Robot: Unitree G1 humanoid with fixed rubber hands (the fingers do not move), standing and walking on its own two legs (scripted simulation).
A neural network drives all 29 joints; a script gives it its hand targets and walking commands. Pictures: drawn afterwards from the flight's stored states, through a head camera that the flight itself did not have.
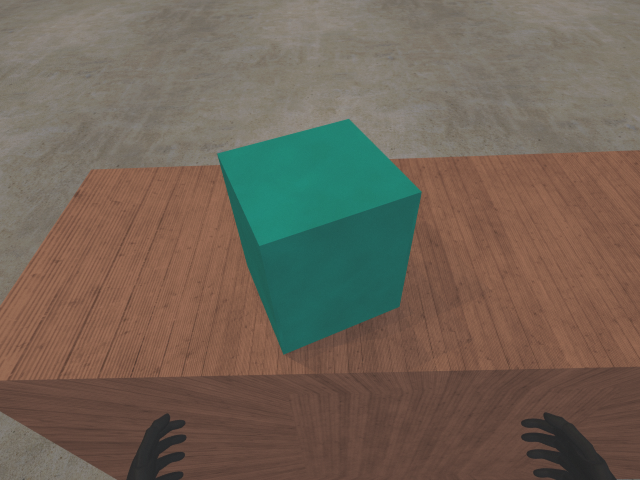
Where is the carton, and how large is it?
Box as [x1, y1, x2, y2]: [217, 119, 421, 354]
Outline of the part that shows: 349,119 217,153 247,265 283,354 399,306 421,192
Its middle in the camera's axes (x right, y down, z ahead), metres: -0.01 -0.01 +0.61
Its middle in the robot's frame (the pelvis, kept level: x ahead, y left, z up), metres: +0.48 +0.05 +0.04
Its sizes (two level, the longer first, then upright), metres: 0.210 0.200 0.250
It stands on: a pedestal, 0.70 m high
